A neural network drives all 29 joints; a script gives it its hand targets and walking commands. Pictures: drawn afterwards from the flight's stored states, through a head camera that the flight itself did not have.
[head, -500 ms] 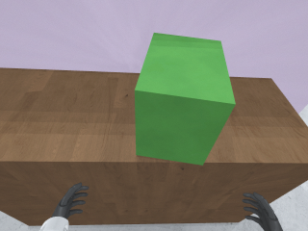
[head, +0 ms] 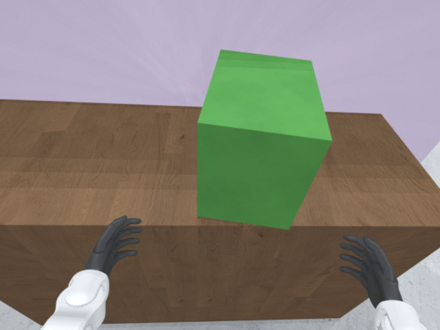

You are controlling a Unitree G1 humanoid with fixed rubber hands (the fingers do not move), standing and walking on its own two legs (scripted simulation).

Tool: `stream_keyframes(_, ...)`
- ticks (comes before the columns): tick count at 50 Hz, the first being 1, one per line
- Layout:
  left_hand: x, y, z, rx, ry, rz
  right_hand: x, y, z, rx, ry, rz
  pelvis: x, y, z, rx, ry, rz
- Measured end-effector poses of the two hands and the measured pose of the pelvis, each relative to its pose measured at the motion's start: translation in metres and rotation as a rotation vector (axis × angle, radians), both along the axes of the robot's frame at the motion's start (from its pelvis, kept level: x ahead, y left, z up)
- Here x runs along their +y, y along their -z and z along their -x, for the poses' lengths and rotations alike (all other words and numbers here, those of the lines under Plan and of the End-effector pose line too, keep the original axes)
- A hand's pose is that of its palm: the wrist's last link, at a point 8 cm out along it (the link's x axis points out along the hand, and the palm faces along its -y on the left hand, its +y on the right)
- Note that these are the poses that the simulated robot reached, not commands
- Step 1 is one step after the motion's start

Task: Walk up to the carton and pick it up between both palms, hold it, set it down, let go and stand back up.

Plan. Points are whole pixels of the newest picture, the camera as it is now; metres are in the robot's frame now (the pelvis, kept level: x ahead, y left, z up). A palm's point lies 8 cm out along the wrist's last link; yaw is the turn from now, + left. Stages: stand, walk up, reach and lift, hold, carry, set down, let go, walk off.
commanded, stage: reach and lift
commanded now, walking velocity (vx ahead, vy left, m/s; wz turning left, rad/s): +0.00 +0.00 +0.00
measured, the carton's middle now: (254, 138) +0.48 -0.04 +0.11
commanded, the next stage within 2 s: none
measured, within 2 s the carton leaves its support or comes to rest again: neither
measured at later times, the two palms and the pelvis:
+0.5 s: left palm (124, 217) +0.27 +0.19 +0.10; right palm (381, 251) +0.23 -0.22 +0.11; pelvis +0.02 -0.01 +0.00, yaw -1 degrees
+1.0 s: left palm (134, 166) +0.33 +0.18 +0.16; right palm (370, 187) +0.31 -0.21 +0.16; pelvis +0.03 -0.01 +0.00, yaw -1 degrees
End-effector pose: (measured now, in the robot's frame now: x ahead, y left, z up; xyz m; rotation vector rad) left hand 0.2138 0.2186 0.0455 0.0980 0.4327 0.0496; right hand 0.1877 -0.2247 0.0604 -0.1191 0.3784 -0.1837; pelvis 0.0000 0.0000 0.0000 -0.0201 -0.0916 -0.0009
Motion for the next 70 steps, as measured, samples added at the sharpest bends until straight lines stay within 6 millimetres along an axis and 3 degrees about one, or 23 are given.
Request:
stream_keyframes(17, -0.024, -0.047, -0.032, -0.147, 0.040, 0.037, 0.008, -0.043, -0.028, -0.132, 0.001, -0.071, -0.004, -0.003, -0.018, 0.030, 0.014, -0.011)
stream_keyframes(24, -0.030, -0.056, -0.050, -0.156, 0.054, 0.030, 0.006, -0.046, -0.040, -0.129, 0.021, -0.086, -0.006, -0.003, -0.024, 0.038, 0.014, -0.015)
stream_keyframes(42, -0.039, -0.100, -0.096, -0.210, 0.093, 0.011, 0.023, -0.098, -0.102, -0.276, -0.035, -0.096, -0.006, -0.003, -0.024, 0.039, 0.015, -0.015)
stream_keyframes(51, -0.041, -0.113, -0.120, -0.207, 0.091, 0.012, 0.019, -0.100, -0.128, -0.247, -0.032, -0.083, -0.007, -0.003, -0.025, 0.040, 0.015, -0.015)
stream_keyframes(70, -0.036, -0.150, -0.168, -0.231, 0.072, -0.017, 0.015, -0.124, -0.183, -0.250, -0.033, -0.092, -0.007, -0.003, -0.025, 0.041, 0.015, -0.015)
